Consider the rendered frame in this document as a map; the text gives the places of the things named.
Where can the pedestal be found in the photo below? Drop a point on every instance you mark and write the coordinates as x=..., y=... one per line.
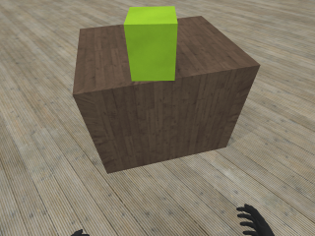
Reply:
x=138, y=123

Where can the carton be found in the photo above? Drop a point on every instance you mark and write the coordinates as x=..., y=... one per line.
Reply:
x=151, y=40

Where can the right robot hand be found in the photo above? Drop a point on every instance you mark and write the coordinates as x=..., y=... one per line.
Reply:
x=259, y=224

